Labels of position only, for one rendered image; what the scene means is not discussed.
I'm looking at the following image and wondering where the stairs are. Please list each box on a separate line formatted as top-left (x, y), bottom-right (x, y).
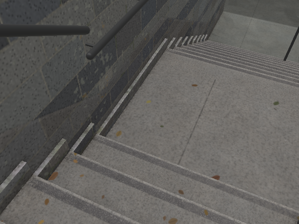
top-left (173, 40), bottom-right (299, 83)
top-left (0, 133), bottom-right (299, 224)

